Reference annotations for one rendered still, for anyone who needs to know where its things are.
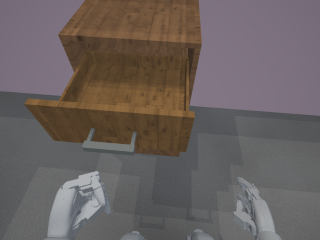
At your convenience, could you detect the left robot hand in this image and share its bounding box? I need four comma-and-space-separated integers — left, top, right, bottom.
47, 171, 112, 240

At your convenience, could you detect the drawer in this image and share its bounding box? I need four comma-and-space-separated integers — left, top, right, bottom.
24, 51, 195, 152

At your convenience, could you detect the cabinet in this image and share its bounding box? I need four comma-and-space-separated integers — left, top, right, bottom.
58, 0, 202, 157

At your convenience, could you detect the handle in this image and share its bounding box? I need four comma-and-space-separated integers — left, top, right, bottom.
82, 128, 137, 156

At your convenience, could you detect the robot right shin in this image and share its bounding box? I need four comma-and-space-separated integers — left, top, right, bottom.
193, 229, 203, 233

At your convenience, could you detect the right robot hand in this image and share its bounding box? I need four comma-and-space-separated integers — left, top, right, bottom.
233, 177, 276, 237

